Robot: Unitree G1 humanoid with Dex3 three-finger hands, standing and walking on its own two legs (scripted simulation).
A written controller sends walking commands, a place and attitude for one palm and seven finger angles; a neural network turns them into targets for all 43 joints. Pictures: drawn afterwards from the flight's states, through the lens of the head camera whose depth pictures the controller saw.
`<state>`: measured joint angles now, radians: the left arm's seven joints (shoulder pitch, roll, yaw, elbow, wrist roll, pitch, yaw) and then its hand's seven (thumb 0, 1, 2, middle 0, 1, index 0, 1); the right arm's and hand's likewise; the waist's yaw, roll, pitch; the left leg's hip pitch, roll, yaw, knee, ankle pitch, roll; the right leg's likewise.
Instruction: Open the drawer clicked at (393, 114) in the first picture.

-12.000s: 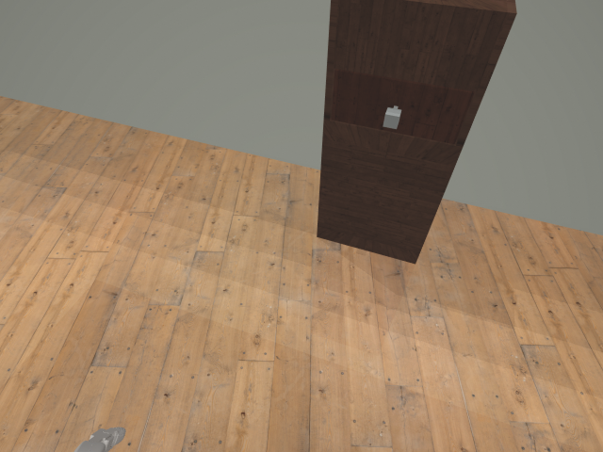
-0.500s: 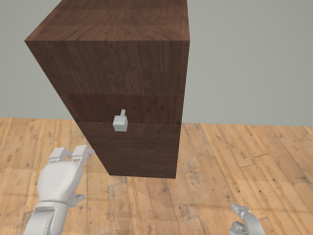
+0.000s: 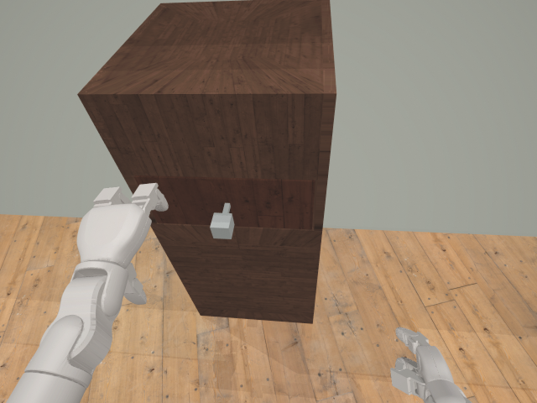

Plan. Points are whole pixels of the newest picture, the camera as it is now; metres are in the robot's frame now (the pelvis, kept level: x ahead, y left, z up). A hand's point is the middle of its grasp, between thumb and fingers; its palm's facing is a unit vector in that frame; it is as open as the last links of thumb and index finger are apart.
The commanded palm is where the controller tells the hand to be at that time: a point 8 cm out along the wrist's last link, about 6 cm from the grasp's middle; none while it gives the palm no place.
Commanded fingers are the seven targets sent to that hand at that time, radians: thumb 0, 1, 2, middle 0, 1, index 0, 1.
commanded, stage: raise the hand with hooked fingers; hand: left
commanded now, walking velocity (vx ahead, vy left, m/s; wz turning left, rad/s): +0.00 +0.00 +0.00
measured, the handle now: (224, 218) +0.49 +0.17 -0.08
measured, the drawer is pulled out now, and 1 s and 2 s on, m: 0.00 0.00 0.00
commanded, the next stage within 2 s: move the hooked fingers above the handle in 0.44 s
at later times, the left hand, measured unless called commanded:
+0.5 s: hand (116, 255) +0.29 +0.26 +0.08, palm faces +0.10 -0.08 -0.99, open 13.8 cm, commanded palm +0.25 +0.26 +0.14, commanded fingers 0.00 -0.50 0.30 -0.30 -1.20 -0.30 -1.20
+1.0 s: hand (157, 240) +0.34 +0.23 +0.05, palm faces +0.01 -0.06 -1.00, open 13.8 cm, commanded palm +0.31 +0.22 +0.11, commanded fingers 0.00 -0.50 0.30 -0.30 -1.20 -0.30 -1.20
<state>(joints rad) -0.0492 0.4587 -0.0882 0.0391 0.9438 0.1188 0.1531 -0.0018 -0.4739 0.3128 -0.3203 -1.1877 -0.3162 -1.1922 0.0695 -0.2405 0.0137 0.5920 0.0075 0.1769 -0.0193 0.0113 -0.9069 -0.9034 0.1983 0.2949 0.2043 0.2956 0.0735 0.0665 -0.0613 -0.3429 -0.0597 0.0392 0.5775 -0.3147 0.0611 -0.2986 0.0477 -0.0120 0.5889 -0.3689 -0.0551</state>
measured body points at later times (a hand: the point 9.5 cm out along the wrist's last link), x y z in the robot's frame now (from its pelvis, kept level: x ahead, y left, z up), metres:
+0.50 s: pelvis -0.03 +0.01 +0.00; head +0.00 -0.01 +0.45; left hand +0.27 +0.26 +0.14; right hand +0.15 -0.21 -0.12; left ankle -0.01 +0.08 -0.73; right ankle -0.04 -0.08 -0.73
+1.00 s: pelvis -0.02 +0.01 +0.00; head +0.01 -0.02 +0.45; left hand +0.33 +0.23 +0.10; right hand +0.13 -0.23 -0.13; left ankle -0.01 +0.08 -0.73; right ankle -0.04 -0.08 -0.73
